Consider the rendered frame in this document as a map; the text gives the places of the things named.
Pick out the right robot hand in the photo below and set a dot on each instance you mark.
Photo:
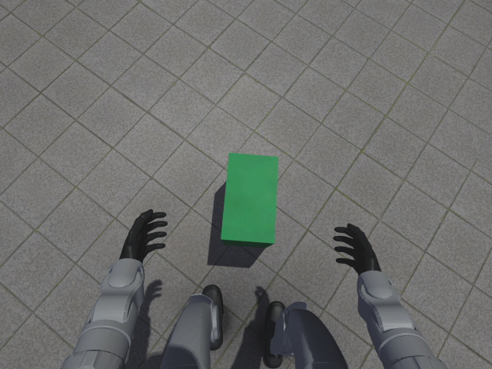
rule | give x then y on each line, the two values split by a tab
363	254

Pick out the right robot foot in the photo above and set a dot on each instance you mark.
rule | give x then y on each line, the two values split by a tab
272	315

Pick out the right robot shin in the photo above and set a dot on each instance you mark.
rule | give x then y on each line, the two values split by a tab
275	348

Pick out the left robot hand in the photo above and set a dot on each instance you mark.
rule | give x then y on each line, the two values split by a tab
137	239

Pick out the left robot forearm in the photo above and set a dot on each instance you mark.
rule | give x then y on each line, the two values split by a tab
108	331

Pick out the carton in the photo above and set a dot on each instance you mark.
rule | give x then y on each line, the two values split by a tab
250	201

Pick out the right robot forearm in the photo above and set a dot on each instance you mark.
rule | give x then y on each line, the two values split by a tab
397	339

